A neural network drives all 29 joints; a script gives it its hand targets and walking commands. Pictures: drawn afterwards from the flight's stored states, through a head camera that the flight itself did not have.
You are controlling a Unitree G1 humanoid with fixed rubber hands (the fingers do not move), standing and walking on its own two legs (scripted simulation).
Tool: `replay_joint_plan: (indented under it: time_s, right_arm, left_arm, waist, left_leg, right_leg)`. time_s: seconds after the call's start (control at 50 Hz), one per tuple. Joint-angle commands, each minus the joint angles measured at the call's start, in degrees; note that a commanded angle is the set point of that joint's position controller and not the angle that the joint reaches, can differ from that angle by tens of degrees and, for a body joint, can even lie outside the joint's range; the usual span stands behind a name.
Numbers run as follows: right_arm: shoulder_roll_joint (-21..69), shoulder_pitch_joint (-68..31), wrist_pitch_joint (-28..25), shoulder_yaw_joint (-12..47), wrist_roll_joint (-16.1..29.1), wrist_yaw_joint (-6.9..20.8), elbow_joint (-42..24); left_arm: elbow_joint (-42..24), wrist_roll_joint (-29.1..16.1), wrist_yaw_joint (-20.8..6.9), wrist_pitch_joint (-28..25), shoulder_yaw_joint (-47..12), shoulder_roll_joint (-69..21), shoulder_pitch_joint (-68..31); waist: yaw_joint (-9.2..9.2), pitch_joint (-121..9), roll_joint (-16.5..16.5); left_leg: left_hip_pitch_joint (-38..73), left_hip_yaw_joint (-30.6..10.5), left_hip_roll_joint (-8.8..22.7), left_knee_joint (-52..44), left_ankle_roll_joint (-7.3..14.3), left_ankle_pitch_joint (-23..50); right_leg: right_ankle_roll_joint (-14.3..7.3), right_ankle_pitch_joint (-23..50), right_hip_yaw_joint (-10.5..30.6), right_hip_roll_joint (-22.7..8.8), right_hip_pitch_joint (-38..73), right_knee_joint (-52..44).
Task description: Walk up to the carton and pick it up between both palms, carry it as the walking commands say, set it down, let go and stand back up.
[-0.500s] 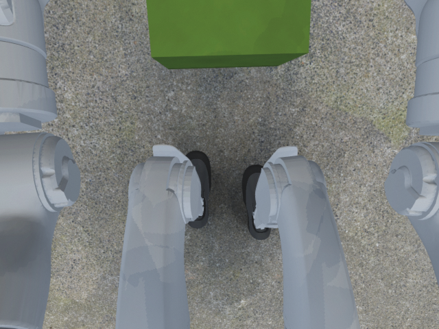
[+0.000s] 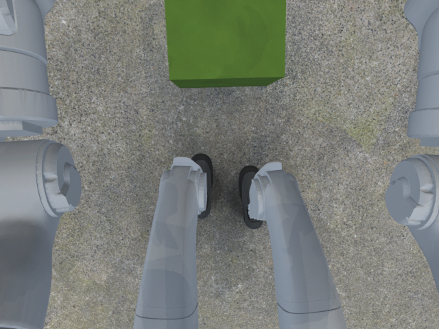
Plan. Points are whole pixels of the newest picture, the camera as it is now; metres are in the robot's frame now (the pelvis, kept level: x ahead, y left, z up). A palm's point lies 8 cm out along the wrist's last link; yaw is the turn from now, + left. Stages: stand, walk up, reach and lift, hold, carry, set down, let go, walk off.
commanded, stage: set down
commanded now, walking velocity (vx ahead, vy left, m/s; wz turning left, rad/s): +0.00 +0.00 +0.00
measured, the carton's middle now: (223, 32) +0.60 +0.01 -0.48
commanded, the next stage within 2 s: let go in 0.20 s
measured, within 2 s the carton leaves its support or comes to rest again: neither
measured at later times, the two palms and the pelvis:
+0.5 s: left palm out of the picture +0.48 +0.28 -0.04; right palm out of the picture +0.49 -0.21 -0.02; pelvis +0.02 +0.01 +0.07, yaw +1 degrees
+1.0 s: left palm out of the picture +0.29 +0.27 +0.07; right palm out of the picture +0.31 -0.21 +0.09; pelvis +0.07 +0.01 +0.15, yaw +3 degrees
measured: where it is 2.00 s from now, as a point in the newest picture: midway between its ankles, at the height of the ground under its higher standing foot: (227, 202)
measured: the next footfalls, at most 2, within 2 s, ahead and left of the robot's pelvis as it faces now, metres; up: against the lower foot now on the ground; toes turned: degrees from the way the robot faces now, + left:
none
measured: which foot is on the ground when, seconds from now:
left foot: down 0.00-1.00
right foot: down 0.00-1.00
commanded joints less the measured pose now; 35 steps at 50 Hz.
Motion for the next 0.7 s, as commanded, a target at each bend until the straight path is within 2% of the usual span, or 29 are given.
replay_joint_plan:
  time_s: [0.0, 0.04, 0.06, 0.08, 0.12, 0.14, 0.16, 0.18, 0.2, 0.22, 0.24, 0.26, 0.28, 0.3, 0.32, 0.34, 0.38, 0.4, 0.42, 0.44, 0.46, 0.5, 0.52, 0.56, 0.58, 0.6, 0.62, 0.66, 0.68]
  right_arm:
    - [-11.27, -14.22, -2.27, 3.51, 1.70, 1.84, 0.33]
    - [-8.33, -13.32, -3.46, 3.99, 1.10, 2.25, 3.19]
    - [-8.73, -13.05, -4.20, 3.15, -0.26, 2.53, 4.82]
    - [-8.73, -12.79, -5.14, 1.97, -1.01, 2.67, 5.32]
    - [-9.01, -14.91, -7.22, 2.38, -1.01, 2.78, -2.26]
    - [-9.64, -14.21, -8.13, 1.20, -1.41, 2.62, -4.10]
    - [-10.01, -10.81, -8.24, 0.72, -2.22, 2.70, -0.98]
    - [-9.88, -5.04, -8.38, 0.92, -2.54, 2.55, -6.01]
    - [-10.00, 4.59, -8.27, 0.98, -3.01, 2.88, -6.81]
    - [-12.18, 3.86, -8.19, 1.58, -2.53, 3.19, -9.41]
    - [-12.68, 4.36, -7.89, 2.02, -2.42, 3.18, -13.01]
    - [-14.43, 6.99, -8.21, 0.54, -2.69, 2.93, -19.79]
    - [-14.45, 9.35, -7.79, 2.68, -1.96, 3.09, -24.72]
    - [-15.97, 4.95, -7.53, 2.50, -1.42, 3.04, -29.63]
    - [-15.07, 9.41, -6.73, 3.89, -0.64, 3.61, -29.75]
    - [-15.94, 7.54, -6.07, 4.91, 0.62, 4.17, -33.65]
    - [-14.46, 18.51, -4.79, 7.61, 0.21, 5.34, -34.24]
    - [-13.97, 23.64, -4.01, 8.26, 0.14, 5.95, -30.27]
    - [-13.30, 28.48, -4.04, 8.54, 0.09, 6.13, -30.57]
    - [-10.85, 36.07, -4.25, 9.85, 0.36, 6.67, -29.76]
    - [-7.32, 41.83, -4.15, 10.12, 0.04, 7.14, -23.93]
    - [-4.84, 50.57, -6.16, 9.70, -1.01, 8.15, -21.73]
    - [-4.35, 51.73, -7.24, 9.30, -1.22, 8.58, -20.71]
    - [-1.96, 50.19, -10.34, 8.99, -1.67, 9.41, -20.19]
    - [-2.18, 46.70, -12.18, 8.71, -2.33, 9.79, -21.84]
    - [-2.43, 44.01, -13.15, 8.08, -3.47, 10.24, -18.42]
    - [-1.45, 47.50, -14.15, 8.74, -4.61, 10.71, -17.15]
    - [-0.79, 45.13, -15.25, 10.09, -5.52, 11.82, -14.91]
    - [-0.06, 50.38, -15.91, 10.23, -6.48, 12.29, -12.97]
  left_arm:
    - [-3.19, 2.81, -2.40, -2.41, 4.98, 16.12, -13.71]
    - [0.31, 3.91, -3.20, -3.95, 5.76, 16.04, -13.54]
    - [3.15, 4.34, -3.53, -4.37, 6.01, 15.21, -12.41]
    - [3.19, 5.39, -3.80, -4.97, 5.97, 14.33, -12.92]
    - [-1.62, 5.36, -4.12, -6.32, 6.27, 13.98, -13.30]
    - [-1.25, 5.22, -4.49, -6.92, 6.02, 13.78, -11.43]
    - [-0.51, 5.12, -4.35, -6.89, 5.11, 13.16, -9.52]
    - [-4.46, 5.88, -4.11, -7.02, 5.59, 13.14, -2.11]
    - [-7.69, 7.97, -3.59, -6.82, 4.83, 12.71, 6.21]
    - [-12.61, 6.64, -2.39, -6.12, 3.14, 11.43, 4.59]
    - [-18.21, 6.11, -1.73, -5.91, 2.85, 11.99, 4.10]
    - [-26.26, 6.43, -0.87, -5.74, 3.45, 11.75, 5.68]
    - [-32.95, 5.46, -0.37, -5.52, 2.12, 12.15, 7.77]
    - [-39.40, 3.39, -0.12, -5.18, 1.67, 12.23, 2.73]
    - [-39.30, 4.47, 0.49, -4.30, 1.96, 10.91, 8.18]
    - [-43.40, 3.09, 0.63, -3.37, 1.06, 10.51, 6.13]
    - [-42.44, 1.98, 0.29, -1.72, -0.06, 7.78, 19.22]
    - [-40.39, 0.69, -0.07, -0.97, -1.50, 6.38, 23.42]
    - [-40.09, -0.28, -0.42, -0.96, -2.08, 4.62, 28.34]
    - [-40.86, 0.12, -0.94, -1.48, -2.91, 3.30, 34.97]
    - [-32.44, 0.39, -1.29, -1.74, -3.55, 1.06, 41.46]
    - [-31.76, 0.76, -2.19, -3.85, -4.92, -1.59, 51.51]
    - [-29.21, 0.22, -2.58, -5.06, -5.59, -2.58, 52.62]
    - [-26.09, 0.53, -3.25, -8.14, -6.68, -4.84, 51.77]
    - [-28.29, -0.10, -3.36, -10.00, -7.07, -5.08, 48.10]
    - [-23.83, 0.64, -3.50, -10.88, -7.12, -6.07, 46.45]
    - [-21.42, 1.51, -3.66, -11.94, -7.53, -7.33, 50.31]
    - [-16.06, 2.25, -4.15, -12.84, -7.22, -8.94, 51.33]
    - [-16.47, 4.19, -4.07, -13.61, -6.56, -9.75, 56.10]
  waist:
    - [2.55, -115.13, 3.82]
    - [3.32, -108.96, 3.21]
    - [2.40, -110.03, 1.90]
    - [1.81, -107.77, 3.96]
    - [2.22, -116.94, 1.81]
    - [1.46, -118.59, 2.94]
    - [0.46, -119.31, 2.62]
    - [1.21, -128.03, 2.34]
    - [1.88, -134.83, 4.98]
    - [0.86, -135.81, 5.59]
    - [0.75, -138.54, 5.76]
    - [0.38, -147.40, 8.39]
    - [0.57, -149.84, 8.42]
    - [0.30, -149.12, 10.41]
    - [1.09, -147.82, 11.74]
    - [0.69, -144.93, 12.17]
    - [0.10, -141.95, 9.57]
    - [-0.87, -135.85, 7.67]
    - [-1.18, -132.32, 7.09]
    - [-0.16, -128.07, 6.65]
    - [-0.57, -117.63, 5.63]
    - [-0.29, -107.49, 6.82]
    - [-0.50, -99.98, 5.29]
    - [0.09, -87.34, 5.11]
    - [-0.51, -85.10, 5.58]
    - [-0.83, -73.17, 5.22]
    - [-1.13, -67.95, 4.88]
    - [-2.20, -55.53, 3.80]
    - [-0.96, -54.85, 6.23]
  left_leg:
    - [61.10, -6.65, 1.06, -17.17, -1.96, 22.94]
    - [57.98, -6.50, 1.12, -18.70, -2.05, 22.23]
    - [57.92, -6.78, 1.34, -18.79, -2.40, 22.01]
    - [58.61, -6.54, 1.35, -19.41, -2.76, 22.46]
    - [62.98, -7.20, 0.87, -18.83, -2.52, 28.45]
    - [63.91, -7.12, 0.73, -18.14, -2.41, 31.40]
    - [65.82, -7.64, 0.94, -18.72, -2.65, 32.59]
    - [72.65, -7.32, 0.53, -18.80, -2.69, 37.30]
    - [80.42, -7.48, 0.43, -18.89, -3.11, 41.87]
    - [83.53, -8.39, 0.56, -18.80, -3.25, 42.87]
    - [88.72, -9.21, 0.89, -18.56, -3.49, 47.96]
    - [97.33, -10.48, 1.42, -17.47, -3.84, 55.34]
    - [102.82, -10.33, 1.48, -17.68, -4.13, 57.85]
    - [103.62, -11.25, 2.10, -17.02, -4.28, 58.77]
    - [108.29, -11.79, 2.84, -17.42, -4.35, 59.91]
    - [108.73, -12.17, 3.24, -18.03, -4.35, 55.73]
    - [106.46, -10.86, 2.70, -20.30, -4.31, 52.50]
    - [103.13, -10.47, 2.57, -22.09, -4.33, 48.15]
    - [99.75, -10.08, 2.39, -23.50, -4.39, 46.14]
    - [98.12, -9.31, 2.11, -25.34, -4.37, 45.43]
    - [92.13, -9.23, 2.30, -27.57, -4.21, 40.15]
    - [87.24, -8.61, 2.11, -30.69, -4.35, 36.56]
    - [83.94, -8.94, 2.40, -32.75, -4.51, 30.36]
    - [79.26, -8.87, 2.51, -34.87, -4.14, 24.71]
    - [78.36, -9.42, 2.77, -35.01, -4.02, 23.31]
    - [72.90, -9.14, 3.06, -36.02, -4.11, 17.94]
    - [71.75, -8.73, 3.03, -37.35, -3.98, 15.51]
    - [68.61, -9.00, 3.55, -41.04, -3.38, 2.62]
    - [69.68, -9.84, 3.78, -43.27, -3.94, -0.52]
  right_leg:
    - [2.51, 11.91, 6.44, -3.05, 20.56, -21.23]
    - [3.06, 11.90, 6.89, -3.35, 20.13, -22.84]
    - [3.29, 11.42, 6.76, -3.56, 20.83, -23.41]
    - [3.30, 11.25, 6.56, -3.67, 19.22, -24.39]
    - [3.51, 15.83, 5.99, -3.50, 24.09, -24.38]
    - [3.44, 19.02, 6.13, -3.34, 24.91, -24.38]
    - [3.52, 19.38, 5.29, -2.98, 24.24, -24.12]
    - [3.39, 24.02, 5.43, -2.68, 31.18, -24.73]
    - [3.29, 27.26, 5.06, -2.28, 33.85, -24.35]
    - [2.93, 25.55, 4.55, -2.04, 31.69, -24.16]
    - [2.98, 27.05, 3.90, -1.43, 30.16, -23.86]
    - [2.65, 29.92, 3.51, -1.08, 29.95, -23.56]
    - [2.53, 31.32, 3.60, -0.82, 31.32, -24.05]
    - [2.34, 28.82, 3.13, -0.67, 25.98, -23.65]
    - [2.11, 27.81, 3.37, -0.43, 24.14, -24.61]
    - [1.57, 24.50, 3.59, -0.76, 23.31, -25.83]
    - [1.02, 26.37, 3.98, -1.24, 30.18, -27.74]
    - [0.73, 24.45, 4.18, -1.45, 30.63, -28.91]
    - [0.49, 24.91, 4.44, -1.80, 33.93, -29.87]
    - [0.43, 26.55, 4.63, -2.11, 37.97, -30.61]
    - [0.60, 24.65, 5.14, -2.58, 37.74, -32.13]
    - [-0.59, 24.93, 6.49, -3.32, 42.22, -34.37]
    - [-0.72, 21.69, 6.25, -4.07, 42.21, -35.33]
    - [-1.10, 17.38, 6.22, -4.87, 40.05, -37.73]
    - [-1.10, 15.75, 6.30, -5.14, 39.23, -37.79]
    - [-0.96, 10.33, 6.19, -5.41, 32.95, -38.86]
    - [-0.74, 8.43, 6.48, -5.45, 33.33, -40.19]
    - [-0.59, -0.48, 6.08, -6.15, 31.36, -42.72]
    - [-0.54, -1.45, 6.02, -6.41, 33.78, -43.16]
